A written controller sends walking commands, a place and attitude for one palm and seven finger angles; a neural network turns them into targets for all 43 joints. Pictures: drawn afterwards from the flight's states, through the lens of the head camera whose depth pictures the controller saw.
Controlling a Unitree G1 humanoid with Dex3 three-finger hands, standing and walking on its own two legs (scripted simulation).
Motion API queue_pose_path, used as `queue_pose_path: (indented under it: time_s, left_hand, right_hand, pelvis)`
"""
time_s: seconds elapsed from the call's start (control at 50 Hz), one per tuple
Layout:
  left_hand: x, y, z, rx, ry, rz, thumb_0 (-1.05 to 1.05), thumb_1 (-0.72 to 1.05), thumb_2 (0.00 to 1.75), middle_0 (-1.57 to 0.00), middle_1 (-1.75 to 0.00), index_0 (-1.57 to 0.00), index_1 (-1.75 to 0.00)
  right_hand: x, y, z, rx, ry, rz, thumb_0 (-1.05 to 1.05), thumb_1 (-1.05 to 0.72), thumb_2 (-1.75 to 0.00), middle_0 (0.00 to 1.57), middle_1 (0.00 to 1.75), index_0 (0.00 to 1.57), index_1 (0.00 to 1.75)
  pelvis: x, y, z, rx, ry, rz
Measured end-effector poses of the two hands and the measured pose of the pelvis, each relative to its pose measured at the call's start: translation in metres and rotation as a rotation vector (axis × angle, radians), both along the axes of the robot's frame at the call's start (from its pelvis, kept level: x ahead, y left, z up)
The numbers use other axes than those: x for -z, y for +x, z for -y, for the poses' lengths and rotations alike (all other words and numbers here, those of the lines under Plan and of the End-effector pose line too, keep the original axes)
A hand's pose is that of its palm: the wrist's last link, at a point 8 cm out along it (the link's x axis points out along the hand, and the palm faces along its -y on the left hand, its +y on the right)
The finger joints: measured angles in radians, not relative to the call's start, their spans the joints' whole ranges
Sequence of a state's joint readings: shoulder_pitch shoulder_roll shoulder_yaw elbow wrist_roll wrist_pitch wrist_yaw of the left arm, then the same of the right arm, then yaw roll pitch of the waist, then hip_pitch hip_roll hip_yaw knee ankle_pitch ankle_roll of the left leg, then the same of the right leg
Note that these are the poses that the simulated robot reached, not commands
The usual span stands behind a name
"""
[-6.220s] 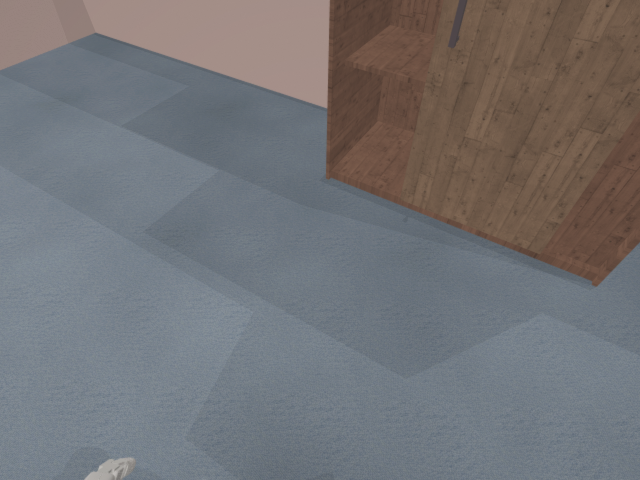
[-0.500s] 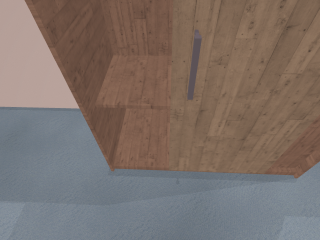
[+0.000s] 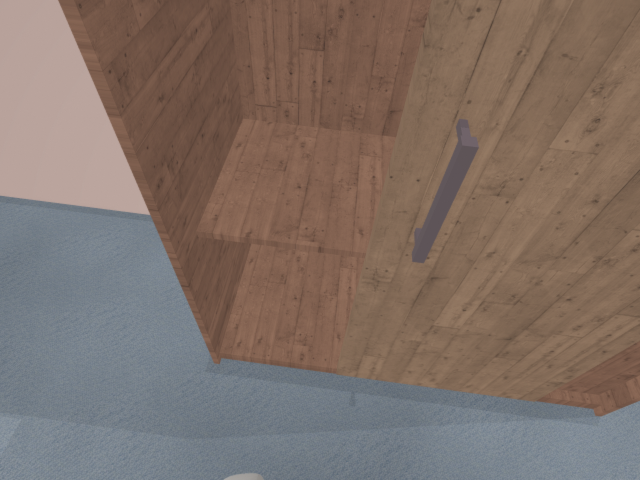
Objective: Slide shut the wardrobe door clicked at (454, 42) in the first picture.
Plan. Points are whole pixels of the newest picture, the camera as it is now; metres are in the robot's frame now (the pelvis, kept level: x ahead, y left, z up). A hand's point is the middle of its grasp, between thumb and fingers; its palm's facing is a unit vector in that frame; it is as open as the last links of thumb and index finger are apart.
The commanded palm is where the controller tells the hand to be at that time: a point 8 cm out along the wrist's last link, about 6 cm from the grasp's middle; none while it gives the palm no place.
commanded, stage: come to a stop and stand still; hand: right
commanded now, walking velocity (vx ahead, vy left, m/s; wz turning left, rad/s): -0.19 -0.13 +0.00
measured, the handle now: (438, 199) +0.46 -0.11 +0.10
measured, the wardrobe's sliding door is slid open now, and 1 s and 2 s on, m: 0.37 0.37 0.37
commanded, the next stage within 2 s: look again from close up in 1.32 s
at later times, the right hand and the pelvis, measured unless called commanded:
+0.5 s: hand out of the picture -0.02 -0.24 -0.17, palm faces +0.01 +0.98 -0.22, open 7.4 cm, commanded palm none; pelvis -0.02 -0.05 +0.01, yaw +2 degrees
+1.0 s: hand out of the picture -0.02 -0.22 -0.17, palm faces -0.02 +0.98 -0.21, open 7.4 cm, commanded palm none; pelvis -0.06 -0.04 +0.00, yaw +1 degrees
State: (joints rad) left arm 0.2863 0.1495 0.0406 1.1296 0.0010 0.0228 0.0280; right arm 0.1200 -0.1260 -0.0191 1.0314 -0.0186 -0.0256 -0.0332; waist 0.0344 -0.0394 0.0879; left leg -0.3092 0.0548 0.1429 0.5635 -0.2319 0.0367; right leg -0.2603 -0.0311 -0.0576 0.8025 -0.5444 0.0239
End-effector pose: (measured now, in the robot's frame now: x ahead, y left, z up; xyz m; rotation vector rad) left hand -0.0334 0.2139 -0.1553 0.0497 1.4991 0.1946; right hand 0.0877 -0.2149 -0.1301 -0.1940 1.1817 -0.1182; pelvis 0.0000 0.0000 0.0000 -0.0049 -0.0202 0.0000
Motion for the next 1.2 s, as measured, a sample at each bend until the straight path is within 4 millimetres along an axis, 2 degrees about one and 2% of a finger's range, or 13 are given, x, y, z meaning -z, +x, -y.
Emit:
queue_pose_path:
  time_s: [0.1, 0.2, 0.24, 0.32, 0.44, 0.52, 0.64, 0.72, 0.82, 0.92, 1.04, 1.2]
  left_hand:
    - [-0.007, 0.032, -0.002, 0.048, 0.036, 0.052, 0.00, 0.91, 0.89, -0.20, -0.30, -0.19, -0.30]
    - [-0.014, 0.057, 0.007, 0.079, 0.091, 0.160, 0.00, 0.91, 0.89, -0.20, -0.30, -0.19, -0.30]
    - [-0.020, 0.060, 0.014, 0.090, 0.103, 0.188, 0.00, 0.91, 0.89, -0.20, -0.30, -0.19, -0.30]
    - [-0.030, 0.062, 0.029, 0.110, 0.105, 0.202, 0.00, 0.91, 0.89, -0.20, -0.30, -0.19, -0.30]
    - [-0.034, 0.064, 0.039, 0.104, 0.094, 0.221, 0.00, 0.92, 0.89, -0.20, -0.30, -0.20, -0.30]
    - [-0.025, 0.057, 0.041, 0.079, 0.064, 0.229, 0.00, 0.92, 0.89, -0.20, -0.30, -0.20, -0.30]
    - [-0.019, 0.030, 0.036, 0.044, 0.045, 0.199, -0.01, 0.94, 0.89, -0.21, -0.30, -0.20, -0.30]
    - [-0.019, 0.005, 0.030, 0.061, 0.042, 0.160, 0.00, 0.93, 0.89, -0.20, -0.30, -0.20, -0.30]
    - [-0.017, -0.013, 0.017, 0.073, 0.071, 0.147, 0.00, 0.92, 0.89, -0.20, -0.30, -0.20, -0.30]
    - [-0.018, -0.020, 0.015, 0.067, 0.083, 0.158, 0.00, 0.92, 0.89, -0.20, -0.30, -0.19, -0.30]
    - [-0.018, -0.020, 0.024, 0.067, 0.070, 0.174, 0.00, 0.91, 0.89, -0.20, -0.30, -0.19, -0.30]
    - [-0.020, -0.021, 0.034, 0.065, 0.061, 0.179, 0.01, 0.92, 0.89, -0.20, -0.30, -0.20, -0.30]
  right_hand:
    - [0.004, -0.006, 0.015, 0.043, 0.003, -0.012, -0.01, -0.93, -0.90, 0.20, 0.30, 0.20, 0.30]
    - [0.020, -0.026, 0.045, 0.062, 0.013, -0.047, -0.01, -0.92, -0.90, 0.20, 0.30, 0.20, 0.30]
    - [0.023, -0.037, 0.056, 0.075, 0.018, -0.073, 0.00, -0.92, -0.90, 0.20, 0.30, 0.20, 0.30]
    - [0.016, -0.059, 0.072, 0.088, 0.013, -0.127, 0.00, -0.91, -0.90, 0.20, 0.30, 0.20, 0.30]
    - [0.008, -0.097, 0.081, 0.087, 0.000, -0.211, 0.00, -0.91, -0.90, 0.19, 0.30, 0.20, 0.30]
    - [0.007, -0.115, 0.076, 0.074, -0.013, -0.246, 0.00, -0.91, -0.90, 0.19, 0.30, 0.20, 0.30]
    - [0.001, -0.132, 0.059, 0.055, -0.007, -0.251, 0.00, -0.91, -0.90, 0.19, 0.30, 0.20, 0.30]
    - [0.003, -0.134, 0.050, 0.025, 0.014, -0.226, 0.00, -0.91, -0.90, 0.20, 0.30, 0.20, 0.30]
    - [0.006, -0.127, 0.051, 0.020, -0.001, -0.158, 0.00, -0.91, -0.90, 0.20, 0.30, 0.20, 0.30]
    - [0.009, -0.118, 0.052, 0.010, -0.005, -0.120, 0.00, -0.91, -0.90, 0.20, 0.30, 0.20, 0.30]
    - [0.010, -0.112, 0.052, 0.003, 0.004, -0.083, 0.00, -0.91, -0.90, 0.20, 0.30, 0.20, 0.30]
    - [0.011, -0.126, 0.055, 0.009, 0.016, -0.104, 0.00, -0.91, -0.90, 0.20, 0.30, 0.20, 0.30]
  pelvis:
    - [-0.001, -0.005, 0.009, 0.010, 0.004, -0.003]
    - [0.006, -0.014, 0.029, 0.007, 0.020, 0.002]
    - [0.005, -0.016, 0.037, -0.001, 0.011, 0.008]
    - [-0.004, -0.019, 0.046, -0.008, 0.014, -0.007]
    - [-0.011, -0.021, 0.055, -0.023, 0.006, -0.025]
    - [-0.008, -0.025, 0.053, -0.034, -0.015, -0.024]
    - [-0.011, -0.034, 0.051, -0.035, -0.005, 0.000]
    - [-0.010, -0.041, 0.046, -0.027, -0.005, 0.003]
    - [-0.004, -0.049, 0.042, -0.009, 0.012, -0.010]
    - [-0.001, -0.052, 0.041, -0.014, 0.018, 0.004]
    - [-0.001, -0.058, 0.042, -0.020, 0.020, 0.019]
    - [-0.003, -0.063, 0.048, -0.024, 0.022, 0.020]
